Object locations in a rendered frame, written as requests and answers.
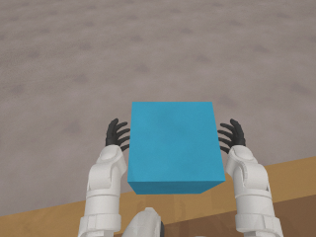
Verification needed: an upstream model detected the robot right forearm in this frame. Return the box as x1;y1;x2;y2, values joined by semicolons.
225;145;283;237

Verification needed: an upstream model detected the robot right hand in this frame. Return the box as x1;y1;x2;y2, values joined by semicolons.
217;118;246;154

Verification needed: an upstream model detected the robot left forearm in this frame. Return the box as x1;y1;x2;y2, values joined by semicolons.
77;144;127;237

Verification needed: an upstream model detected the left robot thigh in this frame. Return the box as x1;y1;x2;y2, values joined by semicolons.
121;210;161;237

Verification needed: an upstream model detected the robot left hand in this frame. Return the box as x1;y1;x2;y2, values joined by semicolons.
105;118;130;152

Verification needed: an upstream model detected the carton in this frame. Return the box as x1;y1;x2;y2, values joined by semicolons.
127;102;226;195

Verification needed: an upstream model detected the left robot shin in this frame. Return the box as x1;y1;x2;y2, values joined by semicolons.
144;207;157;214

